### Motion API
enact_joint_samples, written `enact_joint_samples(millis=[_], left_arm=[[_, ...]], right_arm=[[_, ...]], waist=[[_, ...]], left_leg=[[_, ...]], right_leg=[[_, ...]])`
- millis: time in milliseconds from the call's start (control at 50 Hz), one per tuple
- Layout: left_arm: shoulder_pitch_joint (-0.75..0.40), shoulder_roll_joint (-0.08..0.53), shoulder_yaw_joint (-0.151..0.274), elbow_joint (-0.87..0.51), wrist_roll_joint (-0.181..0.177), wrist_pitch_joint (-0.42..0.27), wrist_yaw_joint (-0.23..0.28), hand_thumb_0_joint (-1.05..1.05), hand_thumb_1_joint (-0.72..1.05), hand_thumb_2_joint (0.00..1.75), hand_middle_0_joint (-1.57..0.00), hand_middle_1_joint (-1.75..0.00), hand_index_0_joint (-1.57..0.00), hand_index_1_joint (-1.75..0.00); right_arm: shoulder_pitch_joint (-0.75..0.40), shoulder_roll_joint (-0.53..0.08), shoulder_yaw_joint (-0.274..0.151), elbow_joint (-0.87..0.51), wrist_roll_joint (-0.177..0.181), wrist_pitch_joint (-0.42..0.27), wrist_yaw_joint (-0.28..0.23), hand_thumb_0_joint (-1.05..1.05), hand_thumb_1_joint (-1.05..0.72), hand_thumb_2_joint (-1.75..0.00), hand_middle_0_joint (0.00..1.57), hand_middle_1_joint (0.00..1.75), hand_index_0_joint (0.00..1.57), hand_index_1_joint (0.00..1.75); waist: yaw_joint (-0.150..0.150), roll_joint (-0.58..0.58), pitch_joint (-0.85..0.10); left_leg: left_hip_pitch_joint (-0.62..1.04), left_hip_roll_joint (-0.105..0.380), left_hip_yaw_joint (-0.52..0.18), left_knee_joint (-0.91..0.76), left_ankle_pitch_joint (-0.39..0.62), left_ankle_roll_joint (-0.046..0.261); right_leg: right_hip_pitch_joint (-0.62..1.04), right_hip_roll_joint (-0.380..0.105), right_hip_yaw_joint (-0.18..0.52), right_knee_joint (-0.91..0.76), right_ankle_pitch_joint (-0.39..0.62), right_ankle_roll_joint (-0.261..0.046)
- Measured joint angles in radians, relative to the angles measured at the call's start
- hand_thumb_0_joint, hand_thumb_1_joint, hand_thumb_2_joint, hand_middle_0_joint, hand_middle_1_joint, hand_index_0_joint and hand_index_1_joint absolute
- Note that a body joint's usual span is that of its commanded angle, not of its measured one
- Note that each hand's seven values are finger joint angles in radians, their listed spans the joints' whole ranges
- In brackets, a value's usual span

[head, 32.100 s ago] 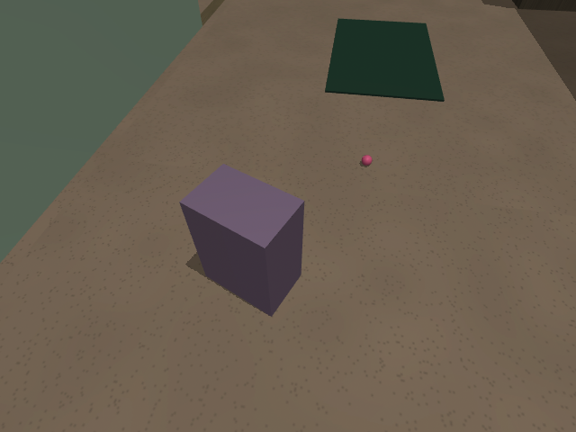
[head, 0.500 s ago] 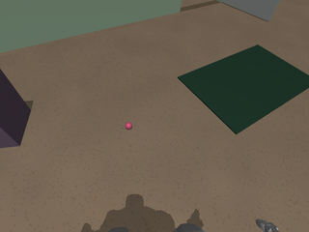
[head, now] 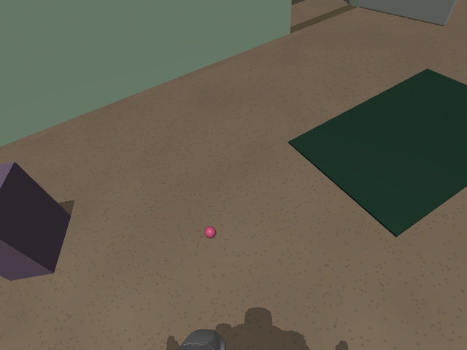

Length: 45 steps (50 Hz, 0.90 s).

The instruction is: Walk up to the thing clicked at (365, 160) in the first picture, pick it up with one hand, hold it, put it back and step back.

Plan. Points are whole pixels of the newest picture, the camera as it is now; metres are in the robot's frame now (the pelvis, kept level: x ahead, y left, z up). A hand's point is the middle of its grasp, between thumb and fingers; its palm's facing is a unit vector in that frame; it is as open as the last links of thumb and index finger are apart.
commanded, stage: walk up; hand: left
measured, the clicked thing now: (210, 232) +0.72 +0.26 -0.74
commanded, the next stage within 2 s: none
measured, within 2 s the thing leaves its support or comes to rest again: neither
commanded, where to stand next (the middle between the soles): +0.34 +0.04 m, yaw +1 degrees
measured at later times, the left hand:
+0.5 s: hand (110, 318) +0.20 +0.32 -0.16, palm faces +0.01 -0.95 -0.31, open 7.4 cm
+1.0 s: hand (131, 259) +0.32 +0.29 -0.13, palm faces -0.01 -0.91 -0.42, open 7.4 cm
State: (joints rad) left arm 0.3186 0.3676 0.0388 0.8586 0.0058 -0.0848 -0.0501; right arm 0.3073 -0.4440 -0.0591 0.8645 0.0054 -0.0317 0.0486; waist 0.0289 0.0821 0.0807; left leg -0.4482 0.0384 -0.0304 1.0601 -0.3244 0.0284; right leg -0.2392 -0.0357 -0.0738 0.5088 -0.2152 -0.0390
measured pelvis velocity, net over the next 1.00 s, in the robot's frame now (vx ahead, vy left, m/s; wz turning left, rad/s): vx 0.26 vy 0.03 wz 0.03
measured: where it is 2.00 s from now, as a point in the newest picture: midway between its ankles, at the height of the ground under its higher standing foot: (252, 327)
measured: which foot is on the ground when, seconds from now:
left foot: up 0.00-0.28, down 0.30-0.80, up 0.82-1.00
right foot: down 0.00-0.34, up 0.36-0.74, down 0.76-1.00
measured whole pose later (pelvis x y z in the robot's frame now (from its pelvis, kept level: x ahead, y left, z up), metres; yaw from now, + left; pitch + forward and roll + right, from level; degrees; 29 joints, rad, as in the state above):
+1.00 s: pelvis +0.26 +0.03 -0.01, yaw +2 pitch -3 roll +1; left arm 0.26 0.35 0.01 0.86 0.02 -0.05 -0.02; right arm 0.28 -0.42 -0.04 0.90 -0.01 0.01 0.03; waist 0.02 0.07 0.10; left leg -0.39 0.03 0.00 0.93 -0.46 0.02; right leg -0.32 -0.04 -0.04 0.55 -0.18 -0.03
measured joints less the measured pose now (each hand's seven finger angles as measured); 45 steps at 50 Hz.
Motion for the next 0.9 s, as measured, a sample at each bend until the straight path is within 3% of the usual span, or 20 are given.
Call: enact_joint_samples(millis=[140, 280, 320, 340, 400, 440, 480, 560, 640, 700, 760, 800, 860, 900], left_arm=[[0.046, 0.019, 0.010, -0.008, 0.006, 0.000, 0.005, 0.01, 0.90, 0.90, -0.20, -0.30, -0.21, -0.30], [0.070, 0.048, 0.013, -0.022, 0.004, 0.007, 0.012, 0.01, 0.90, 0.90, -0.20, -0.30, -0.20, -0.30], [0.070, 0.061, 0.010, -0.017, 0.001, 0.017, 0.015, 0.01, 0.90, 0.90, -0.20, -0.30, -0.20, -0.30], [0.063, 0.065, 0.010, -0.011, -0.002, 0.024, 0.019, 0.01, 0.90, 0.90, -0.20, -0.30, -0.20, -0.30], [0.040, 0.043, -0.005, 0.003, -0.007, 0.045, 0.027, 0.01, 0.90, 0.90, -0.20, -0.30, -0.20, -0.30], [0.028, 0.043, -0.016, 0.007, -0.009, 0.049, 0.025, 0.01, 0.90, 0.90, -0.20, -0.30, -0.20, -0.30], [0.018, 0.048, -0.016, 0.002, -0.012, 0.046, 0.019, 0.01, 0.90, 0.90, -0.20, -0.30, -0.20, -0.30], [0.006, 0.058, -0.004, -0.003, -0.011, 0.043, 0.011, 0.01, 0.90, 0.90, -0.20, -0.30, -0.20, -0.30], [0.006, 0.056, 0.000, 0.013, -0.004, 0.047, 0.009, 0.01, 0.90, 0.90, -0.20, -0.30, -0.20, -0.30], [-0.005, 0.049, 0.000, 0.023, -0.002, 0.046, 0.017, 0.01, 0.90, 0.90, -0.20, -0.30, -0.20, -0.30], [-0.022, 0.044, -0.001, 0.027, 0.001, 0.029, 0.032, 0.01, 0.90, 0.90, -0.20, -0.30, -0.20, -0.30], [-0.045, 0.021, 0.000, 0.037, 0.007, 0.017, 0.044, 0.01, 0.90, 0.90, -0.20, -0.30, -0.20, -0.30], [-0.064, 0.002, -0.013, 0.016, 0.008, 0.018, 0.038, 0.01, 0.90, 0.90, -0.20, -0.30, -0.20, -0.30], [-0.067, -0.010, -0.020, 0.005, 0.009, 0.022, 0.036, 0.01, 0.90, 0.90, -0.20, -0.30, -0.20, -0.30]], right_arm=[[0.009, 0.008, -0.011, 0.015, -0.018, 0.015, 0.018, 0.01, -0.91, -0.90, 0.20, 0.30, 0.20, 0.30], [-0.021, 0.028, -0.006, 0.018, -0.029, 0.009, 0.025, 0.01, -0.91, -0.90, 0.20, 0.30, 0.20, 0.30], [-0.037, 0.040, -0.006, 0.008, -0.029, -0.006, 0.023, 0.01, -0.91, -0.90, 0.20, 0.30, 0.20, 0.30], [-0.049, 0.049, -0.005, 0.000, -0.033, -0.016, 0.021, 0.01, -0.91, -0.90, 0.20, 0.30, 0.20, 0.30], [-0.057, 0.053, -0.001, -0.042, -0.020, -0.040, 0.009, 0.01, -0.91, -0.90, 0.20, 0.30, 0.20, 0.30], [-0.053, 0.063, 0.005, -0.054, -0.008, -0.042, 0.001, 0.01, -0.91, -0.90, 0.20, 0.30, 0.20, 0.30], [-0.043, 0.072, 0.013, -0.057, -0.003, -0.044, -0.005, 0.01, -0.91, -0.90, 0.20, 0.30, 0.20, 0.30], [-0.020, 0.075, 0.019, -0.060, -0.004, -0.046, -0.008, 0.01, -0.90, -0.90, 0.20, 0.30, 0.20, 0.30], [-0.001, 0.063, 0.015, -0.060, -0.011, -0.036, -0.010, 0.01, -0.90, -0.90, 0.20, 0.30, 0.20, 0.30], [0.000, 0.051, 0.012, -0.060, -0.015, -0.023, -0.016, 0.01, -0.90, -0.90, 0.20, 0.30, 0.20, 0.30], [-0.004, 0.043, 0.015, -0.052, -0.006, -0.003, -0.023, 0.01, -0.90, -0.90, 0.20, 0.30, 0.20, 0.30], [-0.028, 0.032, 0.015, -0.032, 0.005, 0.016, -0.030, 0.01, -0.90, -0.90, 0.20, 0.30, 0.20, 0.30], [-0.046, 0.042, 0.021, -0.021, 0.000, 0.036, -0.034, 0.01, -0.91, -0.90, 0.20, 0.30, 0.20, 0.30], [-0.047, 0.041, 0.024, -0.006, -0.002, 0.039, -0.029, 0.01, -0.91, -0.90, 0.20, 0.30, 0.20, 0.30]], waist=[[-0.001, -0.003, -0.004], [0.006, -0.044, 0.007], [0.003, -0.081, 0.012], [0.005, -0.112, 0.022], [-0.015, -0.106, 0.029], [-0.025, -0.109, 0.026], [-0.028, -0.124, 0.020], [-0.032, -0.139, 0.019], [-0.034, -0.126, 0.015], [-0.041, -0.108, 0.027], [-0.045, -0.086, 0.044], [-0.038, -0.032, 0.063], [-0.027, -0.022, 0.075], [-0.018, -0.022, 0.065]], left_leg=[[-0.056, 0.024, -0.023, -0.229, 0.099, -0.033], [0.018, 0.035, 0.046, -0.440, 0.116, -0.011], [0.057, 0.010, 0.069, -0.479, 0.176, -0.003], [0.068, -0.010, 0.088, -0.463, 0.163, -0.001], [0.091, -0.009, 0.086, -0.421, 0.097, 0.009], [0.136, -0.008, 0.086, -0.456, 0.093, 0.011], [0.182, -0.015, 0.092, -0.508, 0.101, 0.010], [0.252, -0.029, 0.101, -0.574, 0.100, 0.013], [0.298, -0.033, 0.121, -0.605, 0.080, 0.012], [0.302, -0.034, 0.130, -0.578, 0.046, 0.001], [0.275, -0.027, 0.127, -0.482, -0.022, -0.017], [0.235, 0.012, 0.107, -0.368, -0.073, -0.009], [0.150, -0.024, 0.056, -0.159, -0.216, 0.012], [0.105, -0.040, 0.047, -0.079, -0.236, 0.012]], right_leg=[[0.104, 0.024, -0.037, -0.087, -0.031, 0.002], [0.155, 0.021, -0.064, -0.013, -0.155, 0.032], [0.151, -0.009, -0.061, 0.064, -0.219, 0.041], [0.127, -0.038, -0.045, 0.146, -0.239, 0.030], [-0.003, 0.006, 0.040, 0.466, -0.286, 0.003], [-0.081, 0.026, 0.075, 0.576, -0.255, -0.004], [-0.141, 0.016, 0.102, 0.581, -0.199, -0.003], [-0.219, -0.018, 0.126, 0.513, -0.099, 0.019], [-0.240, -0.047, 0.103, 0.365, -0.055, 0.043], [-0.219, -0.052, 0.074, 0.235, -0.009, 0.047], [-0.144, -0.025, 0.052, 0.084, 0.090, 0.037], [-0.124, 0.015, 0.034, 0.075, 0.047, 0.027], [-0.133, 0.010, 0.038, 0.115, 0.023, 0.010], [-0.119, -0.003, 0.045, 0.099, 0.022, 0.002]])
